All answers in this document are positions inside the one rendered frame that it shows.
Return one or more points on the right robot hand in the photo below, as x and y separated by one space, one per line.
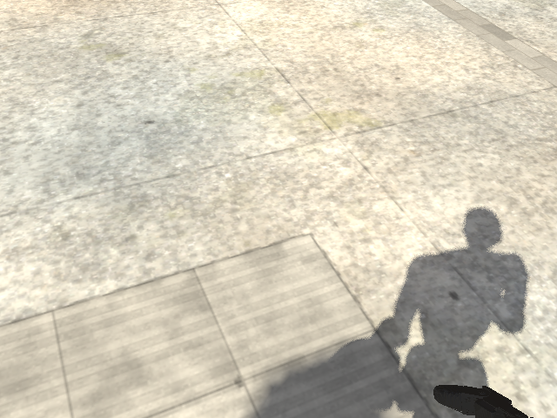
481 402

